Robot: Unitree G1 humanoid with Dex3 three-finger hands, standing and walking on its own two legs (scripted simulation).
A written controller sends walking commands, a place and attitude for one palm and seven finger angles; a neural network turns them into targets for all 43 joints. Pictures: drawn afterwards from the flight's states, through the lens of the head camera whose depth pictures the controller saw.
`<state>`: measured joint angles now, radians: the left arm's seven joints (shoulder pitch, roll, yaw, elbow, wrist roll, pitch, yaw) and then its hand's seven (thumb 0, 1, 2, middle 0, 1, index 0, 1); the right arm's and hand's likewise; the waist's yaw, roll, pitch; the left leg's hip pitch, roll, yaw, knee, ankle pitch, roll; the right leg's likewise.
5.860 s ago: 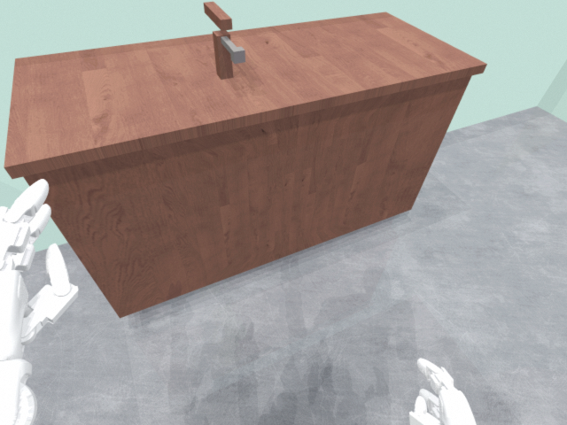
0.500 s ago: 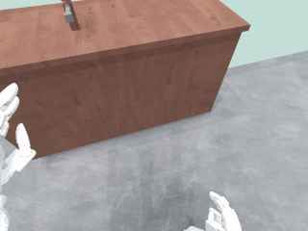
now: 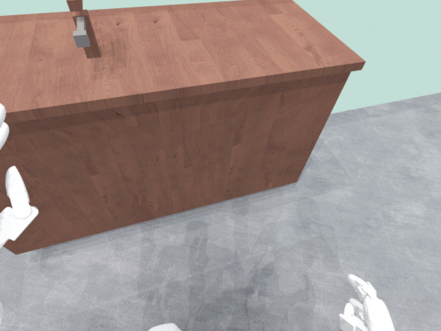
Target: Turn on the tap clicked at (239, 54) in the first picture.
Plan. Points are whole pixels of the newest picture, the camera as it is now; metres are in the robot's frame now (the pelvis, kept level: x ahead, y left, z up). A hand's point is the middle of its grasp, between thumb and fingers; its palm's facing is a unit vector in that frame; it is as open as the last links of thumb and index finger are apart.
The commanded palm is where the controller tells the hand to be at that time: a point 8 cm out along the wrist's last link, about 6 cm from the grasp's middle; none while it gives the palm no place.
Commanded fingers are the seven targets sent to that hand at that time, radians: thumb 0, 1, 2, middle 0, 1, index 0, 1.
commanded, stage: take the last steps up to it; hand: left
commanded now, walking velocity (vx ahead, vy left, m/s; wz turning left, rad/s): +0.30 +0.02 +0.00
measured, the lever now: (81, 38) +0.68 +0.38 +0.15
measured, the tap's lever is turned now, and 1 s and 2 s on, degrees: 0 0 0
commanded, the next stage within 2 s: come to a stop and stand still in 1.46 s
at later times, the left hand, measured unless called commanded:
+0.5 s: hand (91, 160) +0.30 +0.21 +0.18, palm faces +0.46 -0.80 -0.40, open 7.4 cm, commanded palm +0.23 +0.25 +0.19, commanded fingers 0.00 0.90 0.90 -0.20 -0.30 -0.20 -0.30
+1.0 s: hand (106, 110) +0.39 +0.21 +0.19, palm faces +0.41 -0.82 -0.40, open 7.4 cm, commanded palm +0.32 +0.26 +0.19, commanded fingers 0.00 0.90 0.90 -0.20 -0.30 -0.20 -0.30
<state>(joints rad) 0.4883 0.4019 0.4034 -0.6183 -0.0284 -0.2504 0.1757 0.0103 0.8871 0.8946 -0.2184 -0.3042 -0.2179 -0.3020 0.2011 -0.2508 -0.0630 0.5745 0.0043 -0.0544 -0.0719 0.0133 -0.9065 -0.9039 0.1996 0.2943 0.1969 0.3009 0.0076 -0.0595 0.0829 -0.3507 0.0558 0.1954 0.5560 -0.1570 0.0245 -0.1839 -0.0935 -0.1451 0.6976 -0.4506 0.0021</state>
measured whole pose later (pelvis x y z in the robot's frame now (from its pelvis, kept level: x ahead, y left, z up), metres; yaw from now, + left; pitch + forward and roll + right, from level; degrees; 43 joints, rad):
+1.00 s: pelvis +0.17 -0.02 +0.01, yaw +1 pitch -1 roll +0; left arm 0.44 0.36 0.37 -0.53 -0.03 -0.22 0.15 0.01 0.89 0.90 -0.21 -0.30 -0.21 -0.30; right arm 0.18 -0.12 0.03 0.60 0.01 -0.09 -0.04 0.01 -0.90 -0.90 0.20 0.29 0.20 0.30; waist 0.00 -0.01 0.07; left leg -0.30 0.07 0.15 0.53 -0.21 0.02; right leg -0.44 -0.08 -0.10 0.93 -0.41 0.02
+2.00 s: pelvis +0.21 -0.07 +0.01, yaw +0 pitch -4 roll +0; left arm 0.15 0.45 0.45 -0.28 -0.03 -0.19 0.10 0.01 0.89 0.89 -0.22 -0.30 -0.22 -0.30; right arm 0.18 -0.17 0.03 0.63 0.00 -0.13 -0.02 0.01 -0.90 -0.90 0.21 0.30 0.21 0.30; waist 0.07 0.01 0.14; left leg -0.28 0.07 0.09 0.53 -0.19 0.00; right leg -0.25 0.02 -0.11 0.51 -0.20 -0.06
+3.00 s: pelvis +0.22 -0.02 +0.02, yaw +1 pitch -3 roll -1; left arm 0.35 0.34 0.33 -0.39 0.00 -0.21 0.10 0.01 0.89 0.90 -0.21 -0.30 -0.21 -0.30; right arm 0.20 -0.18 0.04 0.59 -0.02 -0.14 -0.02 0.01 -0.90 -0.90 0.21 0.30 0.20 0.30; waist 0.05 -0.04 0.05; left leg -0.23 -0.06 0.00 0.41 -0.13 0.07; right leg -0.19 0.03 0.05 0.38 -0.16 0.00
